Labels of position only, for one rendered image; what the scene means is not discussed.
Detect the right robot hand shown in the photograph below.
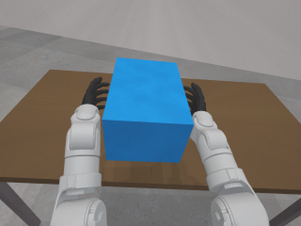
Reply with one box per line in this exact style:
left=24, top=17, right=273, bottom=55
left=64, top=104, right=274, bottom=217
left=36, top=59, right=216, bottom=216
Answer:
left=183, top=83, right=207, bottom=116

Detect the left robot hand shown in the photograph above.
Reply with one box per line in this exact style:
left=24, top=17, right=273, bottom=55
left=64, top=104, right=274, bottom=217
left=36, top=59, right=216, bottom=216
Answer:
left=82, top=77, right=110, bottom=110

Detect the robot right upper arm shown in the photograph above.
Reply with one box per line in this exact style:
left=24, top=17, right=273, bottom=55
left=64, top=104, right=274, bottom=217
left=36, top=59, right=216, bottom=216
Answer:
left=211, top=192, right=269, bottom=226

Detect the robot right forearm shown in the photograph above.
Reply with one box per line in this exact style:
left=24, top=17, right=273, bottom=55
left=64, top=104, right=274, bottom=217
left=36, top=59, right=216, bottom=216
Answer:
left=190, top=111, right=270, bottom=226

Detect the robot left upper arm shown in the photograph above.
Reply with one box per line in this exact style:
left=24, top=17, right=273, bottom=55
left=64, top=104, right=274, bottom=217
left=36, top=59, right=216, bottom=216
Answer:
left=51, top=198, right=107, bottom=226

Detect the carton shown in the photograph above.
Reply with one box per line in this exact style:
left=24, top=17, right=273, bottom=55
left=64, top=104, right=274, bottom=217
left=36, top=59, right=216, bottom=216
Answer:
left=102, top=57, right=194, bottom=163

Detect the robot left forearm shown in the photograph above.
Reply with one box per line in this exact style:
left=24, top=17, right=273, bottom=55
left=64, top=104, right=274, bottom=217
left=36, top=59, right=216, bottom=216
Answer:
left=50, top=104, right=102, bottom=226

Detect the table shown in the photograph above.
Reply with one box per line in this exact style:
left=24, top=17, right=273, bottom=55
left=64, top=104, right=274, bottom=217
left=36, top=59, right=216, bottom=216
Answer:
left=0, top=70, right=301, bottom=226

